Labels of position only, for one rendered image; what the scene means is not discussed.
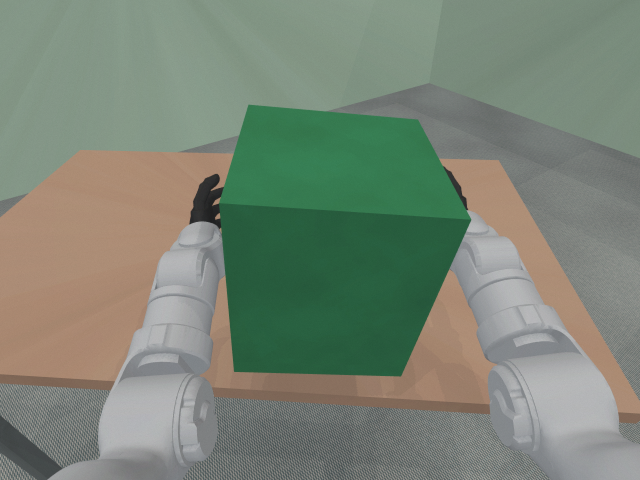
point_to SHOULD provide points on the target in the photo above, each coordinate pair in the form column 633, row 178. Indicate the robot right forearm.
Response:
column 513, row 321

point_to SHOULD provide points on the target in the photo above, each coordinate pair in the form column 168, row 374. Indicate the robot right hand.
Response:
column 457, row 187

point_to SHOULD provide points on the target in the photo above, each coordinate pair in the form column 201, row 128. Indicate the left robot upper arm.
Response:
column 153, row 428

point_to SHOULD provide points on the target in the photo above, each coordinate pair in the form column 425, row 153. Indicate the right robot upper arm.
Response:
column 557, row 409

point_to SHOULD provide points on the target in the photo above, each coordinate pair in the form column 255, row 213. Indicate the table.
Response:
column 79, row 254

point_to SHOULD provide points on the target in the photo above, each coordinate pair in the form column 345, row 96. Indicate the robot left forearm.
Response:
column 175, row 336

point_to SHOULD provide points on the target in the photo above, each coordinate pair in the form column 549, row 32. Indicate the carton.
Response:
column 338, row 232

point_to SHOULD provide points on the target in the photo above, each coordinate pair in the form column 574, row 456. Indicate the robot left hand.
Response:
column 203, row 211

